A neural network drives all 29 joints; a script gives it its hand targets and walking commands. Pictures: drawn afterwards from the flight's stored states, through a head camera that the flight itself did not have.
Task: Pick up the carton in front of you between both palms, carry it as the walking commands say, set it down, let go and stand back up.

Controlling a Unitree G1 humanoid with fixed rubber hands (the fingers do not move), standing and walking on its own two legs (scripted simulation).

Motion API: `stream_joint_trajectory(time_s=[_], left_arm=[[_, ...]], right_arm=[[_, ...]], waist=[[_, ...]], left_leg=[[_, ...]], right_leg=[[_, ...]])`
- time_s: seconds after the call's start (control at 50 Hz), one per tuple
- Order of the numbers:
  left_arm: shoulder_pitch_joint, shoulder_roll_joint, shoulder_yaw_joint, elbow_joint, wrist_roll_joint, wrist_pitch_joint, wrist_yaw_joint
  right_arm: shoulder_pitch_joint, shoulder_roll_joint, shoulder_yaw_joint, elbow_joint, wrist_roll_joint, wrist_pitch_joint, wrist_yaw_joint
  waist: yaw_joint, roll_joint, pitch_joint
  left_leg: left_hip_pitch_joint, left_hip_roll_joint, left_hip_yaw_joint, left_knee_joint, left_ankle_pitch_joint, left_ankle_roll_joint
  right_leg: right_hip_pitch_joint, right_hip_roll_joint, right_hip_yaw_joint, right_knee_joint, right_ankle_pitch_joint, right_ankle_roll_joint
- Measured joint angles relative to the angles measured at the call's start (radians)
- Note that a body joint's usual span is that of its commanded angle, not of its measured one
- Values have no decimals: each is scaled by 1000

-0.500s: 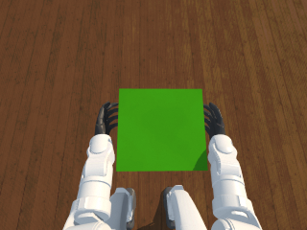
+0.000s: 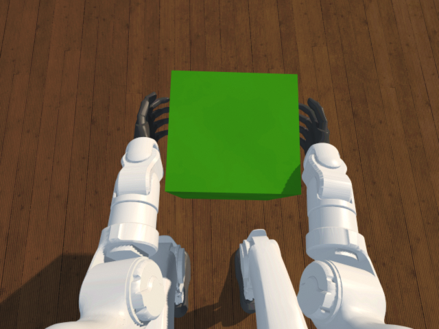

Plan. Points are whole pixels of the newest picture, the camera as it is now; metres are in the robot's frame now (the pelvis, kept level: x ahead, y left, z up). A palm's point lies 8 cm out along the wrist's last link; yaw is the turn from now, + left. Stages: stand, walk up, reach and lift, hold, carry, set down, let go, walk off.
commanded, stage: set down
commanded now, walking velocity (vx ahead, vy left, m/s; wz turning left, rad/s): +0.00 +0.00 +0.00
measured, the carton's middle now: (229, 148) +0.46 -0.05 -0.15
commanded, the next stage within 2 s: none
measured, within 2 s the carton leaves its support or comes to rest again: rests again in 1.32 s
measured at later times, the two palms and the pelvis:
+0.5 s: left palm (171, 144) +0.50 +0.08 -0.23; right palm (295, 153) +0.46 -0.22 -0.23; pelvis -0.02 +0.00 -0.12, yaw -1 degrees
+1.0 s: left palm (178, 146) +0.53 +0.07 -0.34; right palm (285, 156) +0.48 -0.23 -0.34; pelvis -0.02 +0.00 -0.19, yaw -1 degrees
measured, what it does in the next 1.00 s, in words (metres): lowers itself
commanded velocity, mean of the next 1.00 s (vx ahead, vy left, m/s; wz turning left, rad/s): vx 0.00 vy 0.00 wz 0.00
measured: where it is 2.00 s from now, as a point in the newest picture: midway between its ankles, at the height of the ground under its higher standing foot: (213, 292)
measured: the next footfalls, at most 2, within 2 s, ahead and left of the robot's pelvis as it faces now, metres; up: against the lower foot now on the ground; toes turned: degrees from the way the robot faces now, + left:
none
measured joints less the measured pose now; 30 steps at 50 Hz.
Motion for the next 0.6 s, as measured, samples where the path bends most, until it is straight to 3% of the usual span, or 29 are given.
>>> stream_joint_trajectory(time_s=[0.16, 0.44, 0.6], left_arm=[[-80, 40, -26, 32, -33, 3, 19], [-249, 100, -42, 113, -45, -6, 41], [-335, 154, -89, 145, -94, -18, 61]], right_arm=[[-66, -33, 14, 19, 41, 1, -23], [-215, -102, 17, 85, 73, -8, -39], [-306, -147, 46, 122, 113, -23, -57]], waist=[[0, -2, 17], [-13, 1, 113], [-20, 0, 219]], left_leg=[[-158, -17, -12, 137, -26, -16], [-372, -20, -4, 337, -48, -10], [-463, -26, -1, 448, -56, -12]], right_leg=[[-161, 9, 2, 134, -22, 2], [-373, 16, 4, 328, -38, 12], [-461, 13, 2, 439, -49, 14]])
